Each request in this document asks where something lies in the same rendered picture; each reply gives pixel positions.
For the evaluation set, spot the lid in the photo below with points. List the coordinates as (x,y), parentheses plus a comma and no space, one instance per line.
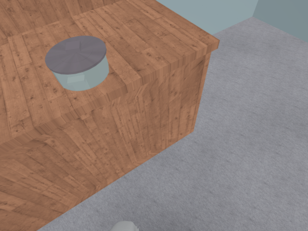
(93,50)

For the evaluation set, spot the pot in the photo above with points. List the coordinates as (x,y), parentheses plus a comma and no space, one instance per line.
(84,80)

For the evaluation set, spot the knob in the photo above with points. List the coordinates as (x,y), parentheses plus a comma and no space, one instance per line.
(73,47)

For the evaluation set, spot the table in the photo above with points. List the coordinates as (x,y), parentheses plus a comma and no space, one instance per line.
(59,147)

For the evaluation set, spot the robot left thigh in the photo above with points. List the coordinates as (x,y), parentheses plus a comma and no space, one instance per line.
(124,226)

